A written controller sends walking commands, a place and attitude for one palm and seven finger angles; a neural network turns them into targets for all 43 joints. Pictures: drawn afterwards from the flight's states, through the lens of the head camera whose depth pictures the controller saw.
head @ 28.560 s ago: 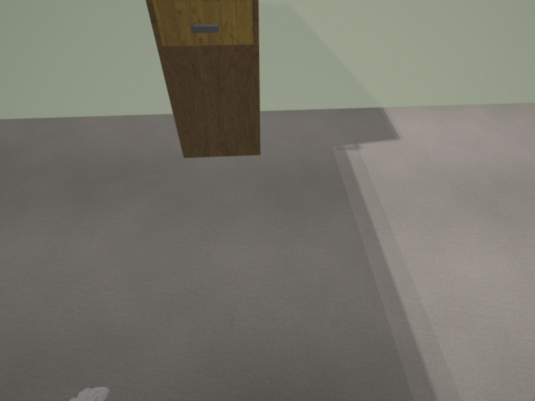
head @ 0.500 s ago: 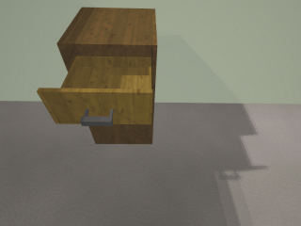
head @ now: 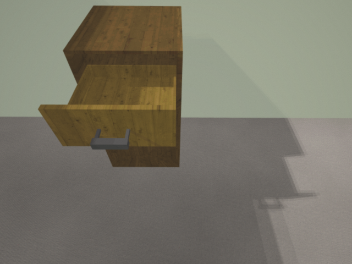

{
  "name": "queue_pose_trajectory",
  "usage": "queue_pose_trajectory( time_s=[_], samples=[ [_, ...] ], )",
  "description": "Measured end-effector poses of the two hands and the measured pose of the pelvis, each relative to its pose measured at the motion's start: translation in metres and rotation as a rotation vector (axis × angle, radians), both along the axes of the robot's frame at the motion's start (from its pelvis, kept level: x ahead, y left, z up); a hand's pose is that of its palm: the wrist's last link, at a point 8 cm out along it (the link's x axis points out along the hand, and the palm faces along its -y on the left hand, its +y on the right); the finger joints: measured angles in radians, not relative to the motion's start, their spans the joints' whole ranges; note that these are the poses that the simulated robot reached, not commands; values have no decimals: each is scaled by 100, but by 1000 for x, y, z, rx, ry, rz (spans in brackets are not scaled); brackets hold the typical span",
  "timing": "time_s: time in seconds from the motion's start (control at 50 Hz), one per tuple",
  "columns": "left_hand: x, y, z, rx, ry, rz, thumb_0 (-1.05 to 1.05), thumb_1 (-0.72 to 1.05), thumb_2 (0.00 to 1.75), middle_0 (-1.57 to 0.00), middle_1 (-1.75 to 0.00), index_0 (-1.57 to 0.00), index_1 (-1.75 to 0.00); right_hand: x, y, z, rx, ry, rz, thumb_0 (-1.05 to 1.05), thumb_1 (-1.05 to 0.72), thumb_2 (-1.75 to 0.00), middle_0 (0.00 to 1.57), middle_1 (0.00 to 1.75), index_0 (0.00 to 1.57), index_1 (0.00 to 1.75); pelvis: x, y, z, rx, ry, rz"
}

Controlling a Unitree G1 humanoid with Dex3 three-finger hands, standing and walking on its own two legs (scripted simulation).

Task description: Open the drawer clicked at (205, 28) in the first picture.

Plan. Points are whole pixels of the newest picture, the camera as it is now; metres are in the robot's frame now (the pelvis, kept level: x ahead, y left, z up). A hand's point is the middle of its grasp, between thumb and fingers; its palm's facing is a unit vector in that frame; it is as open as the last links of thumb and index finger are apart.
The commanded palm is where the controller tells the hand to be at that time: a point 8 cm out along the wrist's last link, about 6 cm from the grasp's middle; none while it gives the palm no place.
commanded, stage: stand and wait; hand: left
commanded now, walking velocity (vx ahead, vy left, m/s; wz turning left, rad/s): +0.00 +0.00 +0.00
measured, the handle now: (111, 137) +0.47 +0.23 -0.04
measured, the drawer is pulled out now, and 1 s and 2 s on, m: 0.30 0.30 0.30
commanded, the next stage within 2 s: none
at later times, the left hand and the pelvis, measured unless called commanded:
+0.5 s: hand out of the picture -0.01 +0.14 -0.18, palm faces +0.06 -0.98 -0.17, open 7.4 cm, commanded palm none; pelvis +0.01 -0.01 +0.00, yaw +0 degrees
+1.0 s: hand out of the picture -0.01 +0.14 -0.18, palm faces +0.06 -0.98 -0.17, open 7.4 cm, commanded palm none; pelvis +0.02 -0.02 +0.00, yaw +0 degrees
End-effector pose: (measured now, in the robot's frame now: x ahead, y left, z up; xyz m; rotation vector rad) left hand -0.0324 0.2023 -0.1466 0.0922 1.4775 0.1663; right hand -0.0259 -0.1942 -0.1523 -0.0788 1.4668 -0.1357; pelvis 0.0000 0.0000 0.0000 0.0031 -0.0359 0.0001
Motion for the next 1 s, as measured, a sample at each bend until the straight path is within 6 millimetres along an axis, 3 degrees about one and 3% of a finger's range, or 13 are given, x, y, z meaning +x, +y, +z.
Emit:
queue_pose_trajectory(
  time_s=[0.38, 1.0],
  samples=[
    [18, -8, 0, 3, -18, -1, 0, 91, 90, -20, -30, -19, -30, 14, -14, 1, -15, -2, 3, 0, -91, -90, 20, 30, 19, 30, 12, -10, 0, 2, 0, 1],
    [21, -17, 1, 11, -9, 2, 0, 91, 90, -20, -30, -19, -30, 20, -22, 0, -11, 5, -2, 0, -91, -90, 20, 30, 19, 30, 20, -19, 0, 5, 0, -1]
  ],
)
